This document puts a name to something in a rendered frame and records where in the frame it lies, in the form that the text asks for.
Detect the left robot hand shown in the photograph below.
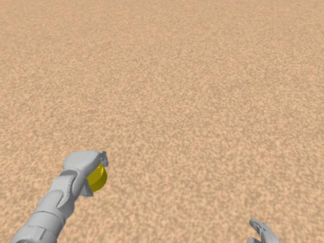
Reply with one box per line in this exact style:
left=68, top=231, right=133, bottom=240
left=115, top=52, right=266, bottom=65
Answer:
left=63, top=150, right=108, bottom=197

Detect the tin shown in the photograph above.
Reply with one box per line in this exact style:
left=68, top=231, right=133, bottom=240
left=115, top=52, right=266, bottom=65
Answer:
left=87, top=163, right=107, bottom=192

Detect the left robot arm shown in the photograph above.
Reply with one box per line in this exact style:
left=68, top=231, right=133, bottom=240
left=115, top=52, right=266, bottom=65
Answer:
left=9, top=167, right=86, bottom=243

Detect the right robot hand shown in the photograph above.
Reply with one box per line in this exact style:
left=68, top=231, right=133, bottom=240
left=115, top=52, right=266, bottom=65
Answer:
left=247, top=219, right=280, bottom=243

